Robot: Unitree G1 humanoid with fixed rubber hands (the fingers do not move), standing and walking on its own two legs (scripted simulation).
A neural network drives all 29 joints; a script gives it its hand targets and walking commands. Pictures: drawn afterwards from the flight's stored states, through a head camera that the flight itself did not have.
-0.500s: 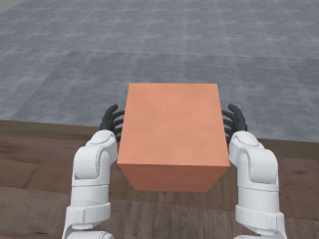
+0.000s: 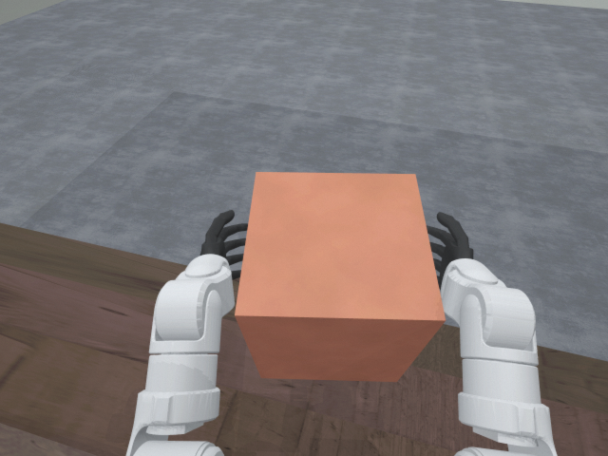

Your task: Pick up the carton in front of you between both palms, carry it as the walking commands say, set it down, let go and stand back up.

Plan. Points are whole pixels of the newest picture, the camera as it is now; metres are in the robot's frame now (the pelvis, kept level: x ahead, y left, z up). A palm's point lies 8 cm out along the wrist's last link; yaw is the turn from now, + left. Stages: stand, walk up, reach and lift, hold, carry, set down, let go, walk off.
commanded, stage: carry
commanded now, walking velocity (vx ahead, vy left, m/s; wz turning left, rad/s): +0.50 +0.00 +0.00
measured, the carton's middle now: (331, 284) +0.34 +0.02 +0.04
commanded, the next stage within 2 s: none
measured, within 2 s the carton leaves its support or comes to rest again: neither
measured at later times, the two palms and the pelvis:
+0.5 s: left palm (283, 181) +0.68 +0.15 -0.05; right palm (416, 199) +0.66 -0.15 -0.05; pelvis +0.36 +0.04 -0.13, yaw +0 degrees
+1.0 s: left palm (298, 145) +1.04 +0.16 -0.18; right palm (390, 152) +1.05 -0.14 -0.19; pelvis +0.73 -0.01 -0.26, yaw -1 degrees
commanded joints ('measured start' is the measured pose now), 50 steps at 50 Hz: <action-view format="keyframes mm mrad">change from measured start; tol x32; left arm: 1 -682 -828 -674 -170 -368 -14 -98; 50 -556 -904 -674 -119 -332 -80 -142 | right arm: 1 -454 675 482 -45 79 4 37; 50 -491 829 640 -114 120 -68 79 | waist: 1 -7 107 -252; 50 38 -14 -238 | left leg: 1 -505 89 -131 -201 85 -29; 10 -168 32 71 -1098 896 -28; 18 665 253 -220 -991 1115 150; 21 581 383 -643 -1075 515 309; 33 176 105 -156 -846 486 121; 37 34 108 13 -292 891 13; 39 -379 -10 -38 106 -73 -47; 50 -472 88 3 -790 679 -31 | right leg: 1 523 -367 643 -82 471 -184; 13 146 -119 188 121 199 -26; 16 36 -162 86 584 618 81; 18 -300 18 81 1048 -348 129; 28 -384 -129 167 284 354 106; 37 430 -6 -75 -182 506 35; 39 716 -358 432 -17 931 -80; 42 579 -419 702 -109 360 -205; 50 477 -171 319 37 357 -77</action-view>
